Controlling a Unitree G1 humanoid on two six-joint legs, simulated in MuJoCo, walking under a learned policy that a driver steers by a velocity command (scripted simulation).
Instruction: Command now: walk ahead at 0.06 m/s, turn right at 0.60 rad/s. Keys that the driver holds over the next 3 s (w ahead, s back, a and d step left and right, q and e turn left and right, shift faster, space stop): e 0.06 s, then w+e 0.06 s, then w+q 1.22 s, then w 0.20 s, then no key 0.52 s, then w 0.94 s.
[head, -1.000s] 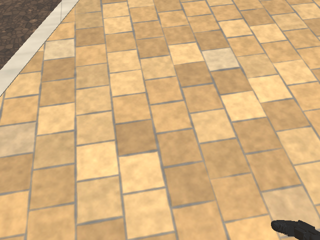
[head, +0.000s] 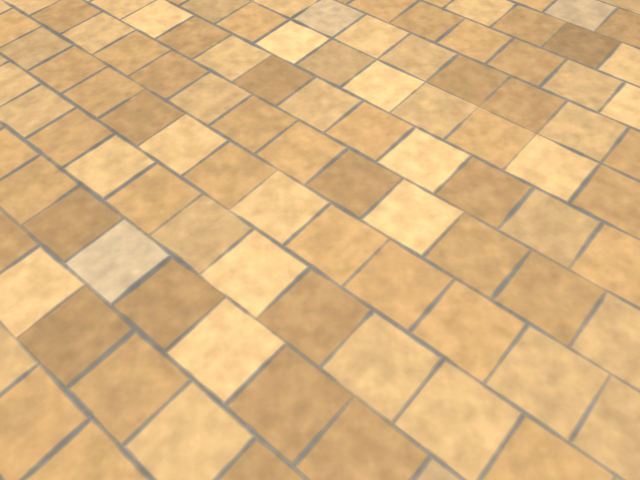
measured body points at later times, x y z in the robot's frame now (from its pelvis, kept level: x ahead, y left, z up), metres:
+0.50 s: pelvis +0.11 -0.01 +0.01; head +0.12 -0.03 +0.46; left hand +0.24 +0.25 -0.09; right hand +0.18 -0.29 -0.12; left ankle +0.11 +0.13 -0.68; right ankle +0.07 -0.13 -0.74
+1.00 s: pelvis +0.35 +0.08 +0.00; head +0.39 +0.09 +0.45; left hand +0.40 +0.38 -0.10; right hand +0.56 -0.15 -0.10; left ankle +0.38 +0.15 -0.74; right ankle +0.37 -0.10 -0.65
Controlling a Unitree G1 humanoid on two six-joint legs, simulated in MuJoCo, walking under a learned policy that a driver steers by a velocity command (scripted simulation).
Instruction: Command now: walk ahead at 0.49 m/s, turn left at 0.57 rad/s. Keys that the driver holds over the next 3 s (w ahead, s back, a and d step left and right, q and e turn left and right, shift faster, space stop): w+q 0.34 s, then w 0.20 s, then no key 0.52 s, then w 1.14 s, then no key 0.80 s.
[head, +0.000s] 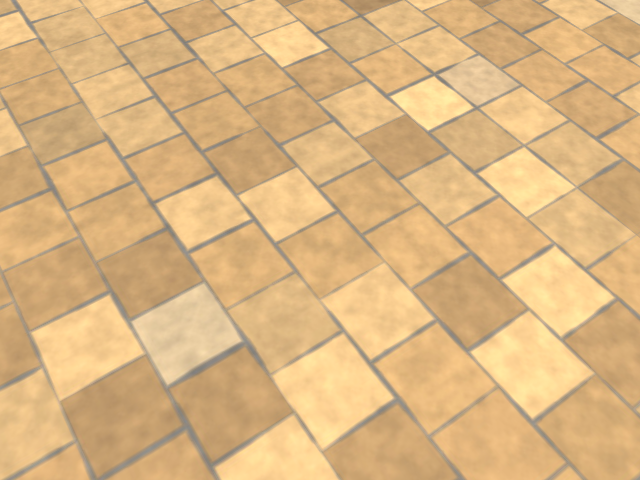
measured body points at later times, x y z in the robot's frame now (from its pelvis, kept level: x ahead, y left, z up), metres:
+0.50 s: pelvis +0.28 -0.04 +0.01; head +0.31 -0.05 +0.46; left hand +0.31 +0.25 -0.09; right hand +0.48 -0.27 -0.10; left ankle +0.22 +0.08 -0.65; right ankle +0.33 -0.14 -0.73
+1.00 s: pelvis +0.44 +0.05 +0.00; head +0.47 +0.07 +0.45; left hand +0.46 +0.35 -0.13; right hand +0.67 -0.13 -0.10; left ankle +0.49 +0.16 -0.73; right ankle +0.50 -0.10 -0.71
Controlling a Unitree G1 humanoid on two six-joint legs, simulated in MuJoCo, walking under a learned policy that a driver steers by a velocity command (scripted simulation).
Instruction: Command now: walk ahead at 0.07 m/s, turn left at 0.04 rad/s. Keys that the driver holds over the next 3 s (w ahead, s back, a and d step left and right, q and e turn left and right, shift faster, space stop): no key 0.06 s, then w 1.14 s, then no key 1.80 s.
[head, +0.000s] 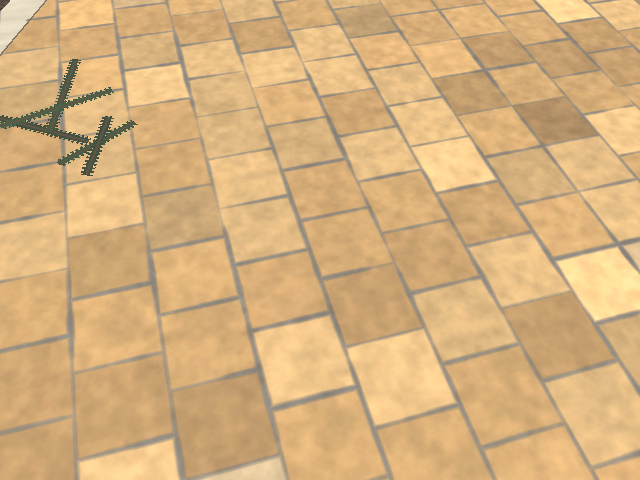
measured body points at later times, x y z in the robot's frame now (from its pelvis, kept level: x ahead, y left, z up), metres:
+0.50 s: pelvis +0.13 +0.00 +0.01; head +0.15 +0.01 +0.46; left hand +0.27 +0.26 -0.11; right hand +0.14 -0.28 -0.11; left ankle +0.07 +0.09 -0.73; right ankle +0.15 -0.15 -0.67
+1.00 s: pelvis +0.39 -0.08 +0.01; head +0.41 -0.09 +0.46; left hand +0.44 +0.19 -0.11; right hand +0.52 -0.36 -0.11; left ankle +0.48 +0.10 -0.66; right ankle +0.40 -0.16 -0.73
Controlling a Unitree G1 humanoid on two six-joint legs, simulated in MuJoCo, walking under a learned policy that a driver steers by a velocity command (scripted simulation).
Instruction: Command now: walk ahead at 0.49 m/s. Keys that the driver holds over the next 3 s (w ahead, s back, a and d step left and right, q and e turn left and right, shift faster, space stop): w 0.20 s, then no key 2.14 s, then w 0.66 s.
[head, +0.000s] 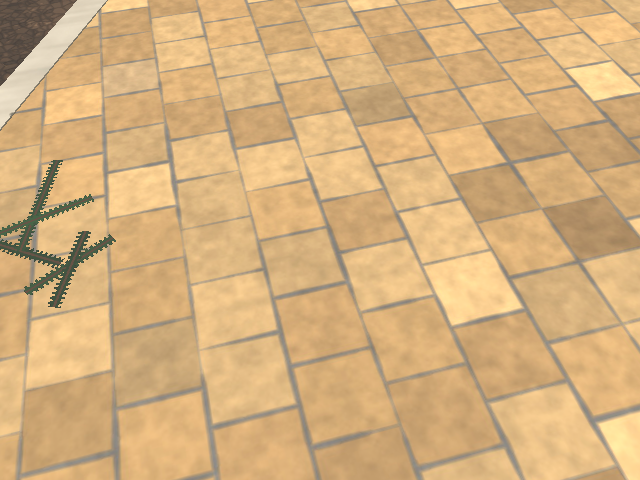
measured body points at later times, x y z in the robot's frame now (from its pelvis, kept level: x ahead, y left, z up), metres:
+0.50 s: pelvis +0.25 +0.06 -0.01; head +0.29 +0.08 +0.44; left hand +0.33 +0.34 -0.15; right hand +0.38 -0.19 -0.13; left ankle +0.32 +0.15 -0.75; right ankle +0.24 -0.09 -0.69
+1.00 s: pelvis +0.34 +0.04 -0.01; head +0.35 +0.03 +0.44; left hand +0.43 +0.30 -0.14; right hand +0.42 -0.23 -0.15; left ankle +0.32 +0.15 -0.75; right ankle +0.34 -0.09 -0.75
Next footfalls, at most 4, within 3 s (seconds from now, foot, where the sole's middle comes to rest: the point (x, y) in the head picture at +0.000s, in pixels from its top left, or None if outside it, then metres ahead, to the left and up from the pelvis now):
0.30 left None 0.36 0.15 -0.78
0.68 right None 0.38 -0.09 -0.78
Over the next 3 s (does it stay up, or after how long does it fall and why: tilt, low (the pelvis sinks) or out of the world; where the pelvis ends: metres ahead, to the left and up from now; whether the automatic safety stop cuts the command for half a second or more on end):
stays up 0.55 0.01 -0.02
